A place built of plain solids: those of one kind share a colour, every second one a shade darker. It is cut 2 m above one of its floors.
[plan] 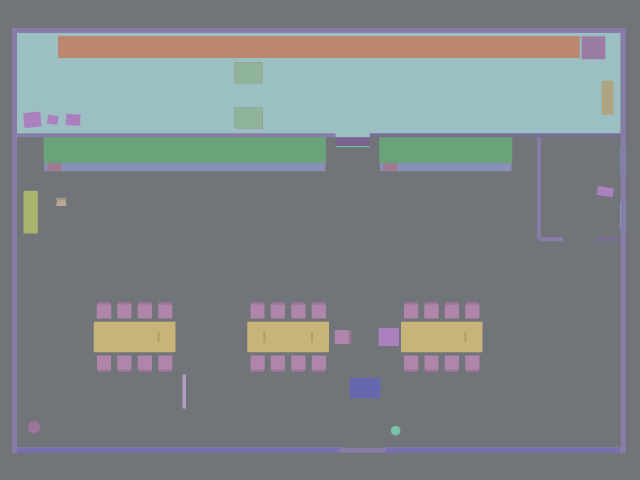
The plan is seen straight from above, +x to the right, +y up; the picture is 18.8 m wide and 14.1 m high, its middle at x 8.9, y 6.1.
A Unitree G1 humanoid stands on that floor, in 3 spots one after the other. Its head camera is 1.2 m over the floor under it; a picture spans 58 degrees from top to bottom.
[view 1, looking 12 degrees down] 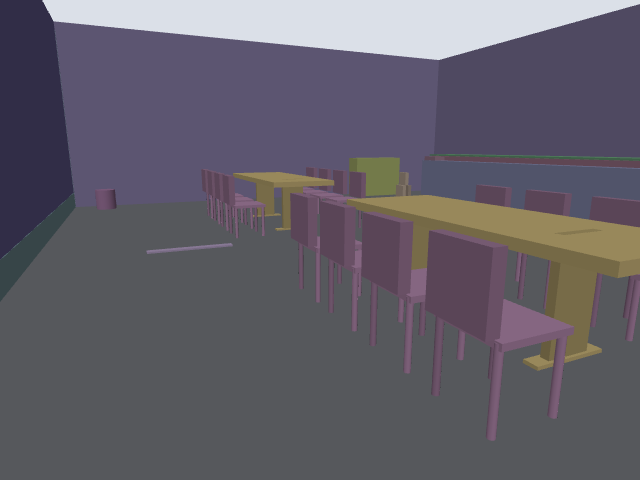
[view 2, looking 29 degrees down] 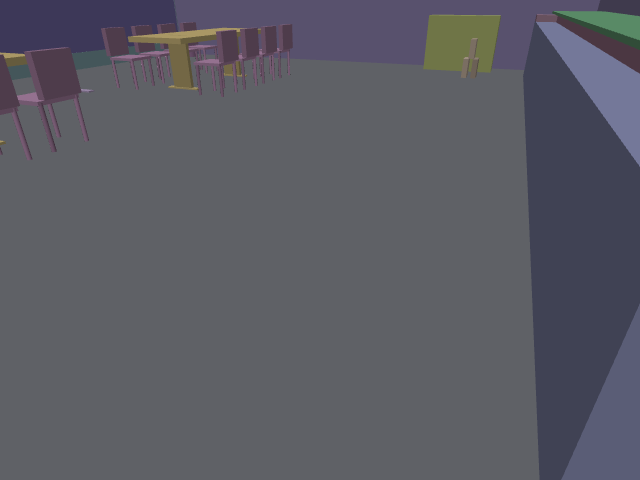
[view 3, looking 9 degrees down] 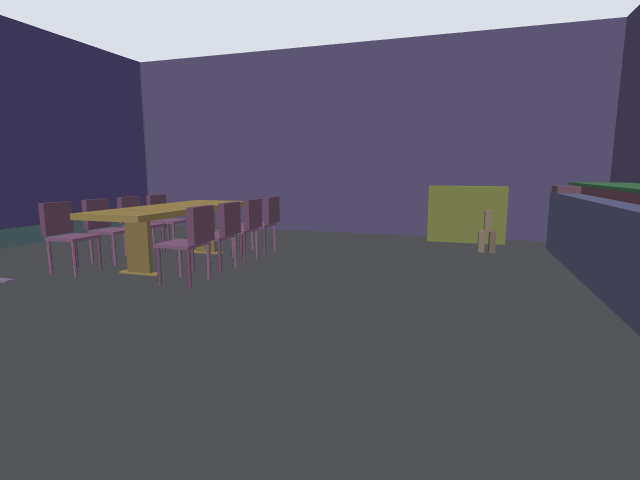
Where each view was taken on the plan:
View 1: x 10.22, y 1.00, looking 156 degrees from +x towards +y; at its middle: side_chair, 3.07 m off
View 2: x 9.86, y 7.82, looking -158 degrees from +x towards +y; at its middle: ground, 2.48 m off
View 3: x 8.26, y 6.82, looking -162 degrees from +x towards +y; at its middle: ground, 7.67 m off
